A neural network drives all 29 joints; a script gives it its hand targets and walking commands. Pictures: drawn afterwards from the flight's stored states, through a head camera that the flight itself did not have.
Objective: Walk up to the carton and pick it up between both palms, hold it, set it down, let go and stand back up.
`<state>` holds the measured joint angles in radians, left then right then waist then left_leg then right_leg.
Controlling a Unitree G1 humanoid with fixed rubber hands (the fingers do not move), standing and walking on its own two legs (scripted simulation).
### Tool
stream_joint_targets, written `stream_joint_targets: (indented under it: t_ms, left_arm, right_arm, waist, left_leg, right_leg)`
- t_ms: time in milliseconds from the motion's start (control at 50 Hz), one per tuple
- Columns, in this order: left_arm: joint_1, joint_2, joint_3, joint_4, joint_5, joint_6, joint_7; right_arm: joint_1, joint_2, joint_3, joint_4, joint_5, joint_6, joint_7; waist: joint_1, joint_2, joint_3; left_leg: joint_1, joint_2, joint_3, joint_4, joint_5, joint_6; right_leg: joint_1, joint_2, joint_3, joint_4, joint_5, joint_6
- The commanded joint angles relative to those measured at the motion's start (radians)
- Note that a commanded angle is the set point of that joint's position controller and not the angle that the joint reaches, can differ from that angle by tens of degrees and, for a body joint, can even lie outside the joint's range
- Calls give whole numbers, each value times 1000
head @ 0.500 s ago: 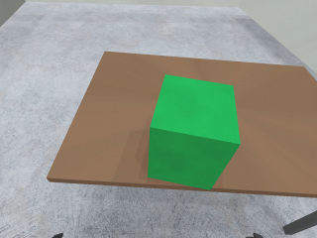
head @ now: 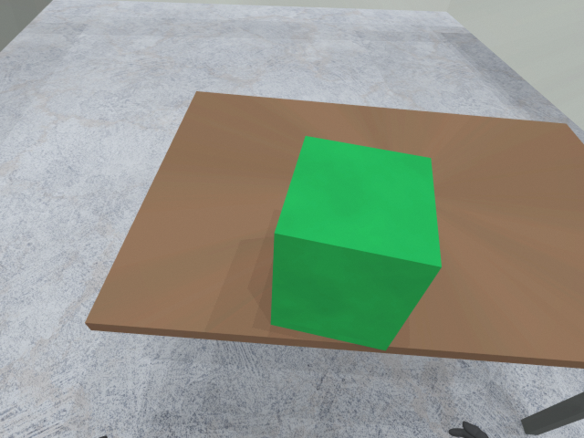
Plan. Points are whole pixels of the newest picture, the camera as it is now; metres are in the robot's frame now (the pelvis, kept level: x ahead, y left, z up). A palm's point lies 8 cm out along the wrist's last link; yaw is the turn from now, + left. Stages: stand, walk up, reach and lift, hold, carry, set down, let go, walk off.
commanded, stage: reach and lift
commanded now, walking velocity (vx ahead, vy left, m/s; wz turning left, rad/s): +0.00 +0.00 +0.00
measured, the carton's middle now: (346, 245) +0.42 -0.06 +0.02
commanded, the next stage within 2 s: none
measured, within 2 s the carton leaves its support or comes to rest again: neither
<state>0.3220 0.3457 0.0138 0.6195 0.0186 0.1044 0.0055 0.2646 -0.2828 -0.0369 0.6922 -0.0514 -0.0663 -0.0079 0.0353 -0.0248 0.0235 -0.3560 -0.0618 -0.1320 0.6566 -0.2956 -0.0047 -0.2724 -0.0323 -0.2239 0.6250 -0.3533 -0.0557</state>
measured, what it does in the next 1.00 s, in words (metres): stands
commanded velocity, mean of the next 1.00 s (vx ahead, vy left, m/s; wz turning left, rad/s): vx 0.00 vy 0.00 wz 0.00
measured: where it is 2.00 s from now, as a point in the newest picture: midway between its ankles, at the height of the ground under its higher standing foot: outside the picture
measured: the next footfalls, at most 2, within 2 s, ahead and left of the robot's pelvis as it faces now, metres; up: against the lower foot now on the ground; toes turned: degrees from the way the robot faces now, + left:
none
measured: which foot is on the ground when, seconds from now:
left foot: down 0.00-1.00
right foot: down 0.00-1.00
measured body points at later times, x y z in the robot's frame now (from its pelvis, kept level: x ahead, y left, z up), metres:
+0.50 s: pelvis +0.01 -0.01 +0.02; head +0.02 +0.01 +0.47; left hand +0.20 +0.25 -0.07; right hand +0.19 -0.24 -0.05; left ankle +0.03 +0.12 -0.72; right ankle -0.01 -0.08 -0.72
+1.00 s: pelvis +0.03 +0.01 +0.02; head +0.01 +0.04 +0.47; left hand +0.23 +0.20 -0.04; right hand +0.18 -0.23 -0.03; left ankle +0.03 +0.12 -0.72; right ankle -0.01 -0.08 -0.72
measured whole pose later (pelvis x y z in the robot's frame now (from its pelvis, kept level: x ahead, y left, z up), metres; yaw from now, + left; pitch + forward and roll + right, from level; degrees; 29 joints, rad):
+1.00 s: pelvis +0.03 +0.01 +0.02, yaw -9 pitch -4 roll +0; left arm 0.28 0.16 0.00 0.47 0.00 -0.16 0.07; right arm 0.21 -0.17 0.01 0.74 0.11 -0.41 0.05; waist 0.05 -0.05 0.02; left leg -0.06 0.01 0.06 0.34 -0.21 0.01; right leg -0.03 0.03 -0.05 0.30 -0.20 -0.04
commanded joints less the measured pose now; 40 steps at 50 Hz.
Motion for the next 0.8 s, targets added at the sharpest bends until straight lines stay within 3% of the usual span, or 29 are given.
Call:
stream_joint_targets:
  t_ms: [0, 40, 120, 160, 220, 260, 320, 420, 520, 660, 780]
  left_arm:
    - [-285, 104, 66, -257, 10, 167, 40]
    - [-221, 104, 86, -257, -11, 174, 26]
    - [-74, 123, 161, -224, -12, 165, 15]
    - [-70, 120, 167, -194, -12, 173, 20]
    - [-117, 106, 171, -165, -14, 154, 11]
    - [-172, 98, 161, -187, -16, 137, 9]
    - [-257, 83, 138, -236, -22, 98, 11]
    - [-233, 45, 102, -278, -32, 20, 9]
    - [-136, 8, 88, -253, -38, -61, 0]
    - [-120, -51, 43, -241, -40, -148, 30]
    - [-111, -99, 21, -251, -15, -218, 63]
  right_arm:
    - [-252, -83, -112, 199, -50, -178, 52]
    - [-203, -84, -85, 164, -38, -225, 44]
    - [-213, -92, -31, 100, 13, -250, 34]
    - [-228, -38, -8, 44, 23, -223, 31]
    - [-240, 6, 25, -22, 32, -202, 16]
    - [-235, 32, 32, -52, 35, -192, 13]
    - [-217, 51, 25, -64, 32, -185, 12]
    - [-164, 26, -1, -23, 36, -212, 6]
    - [-154, -7, -15, -6, 52, -273, 9]
    - [-169, -1, -15, -46, 83, -319, 42]
    - [-132, 0, 7, -27, 136, -340, 66]
  waist:
    - [-56, -3, -25]
    - [-42, -52, -112]
    - [23, -53, -183]
    - [47, -47, -105]
    - [58, -33, -44]
    - [57, 2, -9]
    - [20, 42, 0]
    - [-27, 39, -64]
    - [-11, -9, -109]
    - [23, 13, -71]
    - [20, 61, -59]
  left_leg:
    - [-193, 128, 128, -72, -16, 7]
    - [-11, 108, 150, -63, 104, 18]
    - [87, 39, 172, -147, 312, 16]
    - [-13, 28, 193, -214, 191, 21]
    - [20, 16, 201, -246, 179, 19]
    - [48, 21, 207, -268, 156, 16]
    - [120, 36, 207, -276, 130, 15]
    - [254, 52, 183, -280, 231, 8]
    - [324, 48, 162, -280, 424, -7]
    - [346, 72, 156, -303, 445, -15]
    - [368, 85, 150, -312, 461, -30]
  right_leg:
    - [77, -25, 144, 25, 2, 10]
    - [53, -23, 153, -57, 125, 25]
    - [235, -3, 189, -166, 361, 53]
    - [292, -17, 226, -218, 199, 51]
    - [264, -24, 247, -255, 222, 73]
    - [223, -26, 248, -286, 147, 65]
    - [142, -27, 246, -310, 71, 49]
    - [136, -10, 218, -313, 200, 50]
    - [191, 31, 192, -327, 348, 54]
    - [133, 55, 188, -372, 222, 8]
    - [138, 50, 209, -379, 214, -22]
